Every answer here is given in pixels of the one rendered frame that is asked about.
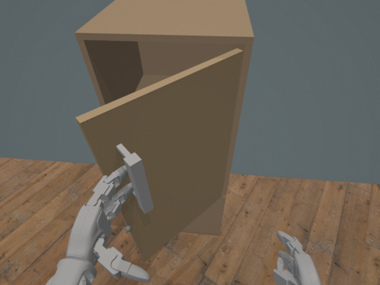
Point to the handle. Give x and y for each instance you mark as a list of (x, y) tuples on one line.
[(135, 168)]

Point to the robot left forearm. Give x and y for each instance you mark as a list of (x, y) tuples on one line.
[(73, 271)]

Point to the robot right hand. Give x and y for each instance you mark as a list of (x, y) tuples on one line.
[(301, 268)]

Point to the robot left hand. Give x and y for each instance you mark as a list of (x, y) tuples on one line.
[(94, 219)]

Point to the cupboard door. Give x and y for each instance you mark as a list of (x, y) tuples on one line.
[(180, 127)]

